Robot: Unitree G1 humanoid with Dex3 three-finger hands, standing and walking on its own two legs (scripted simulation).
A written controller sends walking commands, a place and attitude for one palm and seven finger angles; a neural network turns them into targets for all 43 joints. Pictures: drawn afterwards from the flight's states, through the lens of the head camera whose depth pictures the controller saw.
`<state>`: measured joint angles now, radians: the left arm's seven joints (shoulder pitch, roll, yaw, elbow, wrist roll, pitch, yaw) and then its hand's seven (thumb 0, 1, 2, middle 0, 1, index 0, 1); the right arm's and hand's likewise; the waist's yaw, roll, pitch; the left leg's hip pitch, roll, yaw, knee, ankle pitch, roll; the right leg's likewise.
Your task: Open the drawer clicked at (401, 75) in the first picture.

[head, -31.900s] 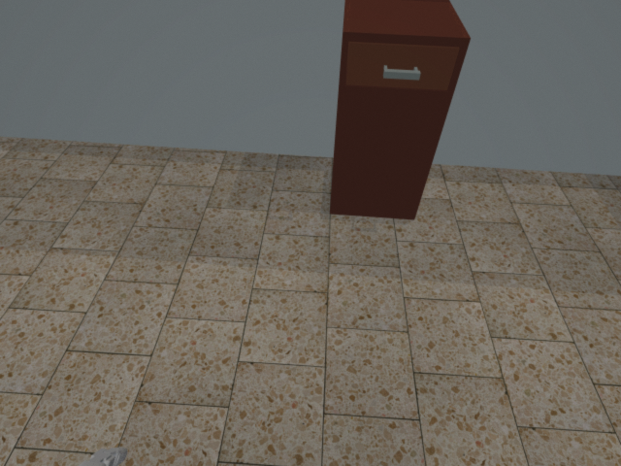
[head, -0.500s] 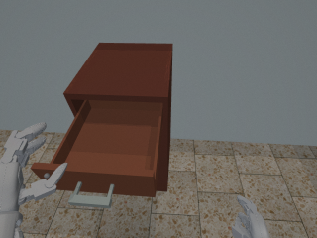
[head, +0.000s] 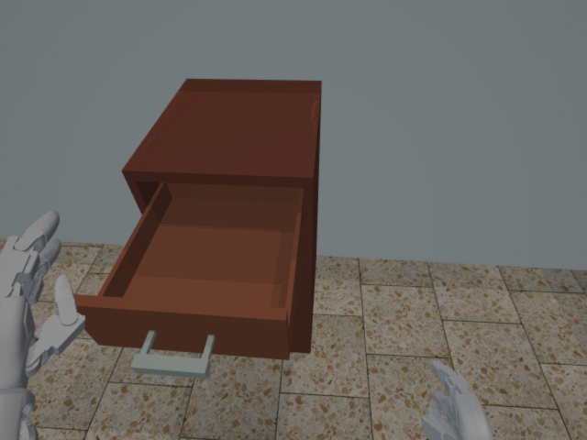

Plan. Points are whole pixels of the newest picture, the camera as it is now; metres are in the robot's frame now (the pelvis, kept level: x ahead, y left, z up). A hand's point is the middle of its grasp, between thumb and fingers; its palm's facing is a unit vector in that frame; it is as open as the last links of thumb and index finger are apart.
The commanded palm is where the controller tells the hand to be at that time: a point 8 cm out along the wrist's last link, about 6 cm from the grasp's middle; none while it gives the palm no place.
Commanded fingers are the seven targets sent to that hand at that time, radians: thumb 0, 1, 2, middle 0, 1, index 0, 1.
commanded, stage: step back with the hand held close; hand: left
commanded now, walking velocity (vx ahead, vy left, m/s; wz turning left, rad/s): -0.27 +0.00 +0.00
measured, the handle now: (176, 352) +0.26 +0.23 -0.07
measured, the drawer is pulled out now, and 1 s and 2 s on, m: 0.30 0.30 0.30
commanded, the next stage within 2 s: stop stepping back and stand still in 1.24 s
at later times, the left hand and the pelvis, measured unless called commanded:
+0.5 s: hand (48, 376) +0.13 +0.25 +0.15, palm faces +0.37 -0.81 -0.46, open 7.4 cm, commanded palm +0.07 +0.29 +0.17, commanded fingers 0.00 0.90 0.90 -0.20 -0.30 -0.20 -0.30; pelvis -0.05 +0.00 -0.01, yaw +2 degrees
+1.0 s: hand out of the picture +0.07 +0.20 +0.16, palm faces +0.33 -0.82 -0.46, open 7.4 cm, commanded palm +0.00 +0.25 +0.17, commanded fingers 0.00 0.90 0.90 -0.20 -0.30 -0.20 -0.30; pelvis -0.13 -0.03 -0.02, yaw +0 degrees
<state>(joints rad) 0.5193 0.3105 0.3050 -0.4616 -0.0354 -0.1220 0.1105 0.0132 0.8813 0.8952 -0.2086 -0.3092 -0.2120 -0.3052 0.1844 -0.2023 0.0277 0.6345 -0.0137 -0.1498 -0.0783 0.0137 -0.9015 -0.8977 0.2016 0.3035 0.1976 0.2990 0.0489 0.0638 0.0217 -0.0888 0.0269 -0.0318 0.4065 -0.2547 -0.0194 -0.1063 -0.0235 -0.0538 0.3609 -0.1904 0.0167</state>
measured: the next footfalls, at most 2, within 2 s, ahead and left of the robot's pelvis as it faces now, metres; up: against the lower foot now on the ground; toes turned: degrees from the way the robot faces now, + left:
right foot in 1.00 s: -0.14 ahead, -0.14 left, +0.00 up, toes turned +0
left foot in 1.32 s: -0.20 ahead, +0.07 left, +0.00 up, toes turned +5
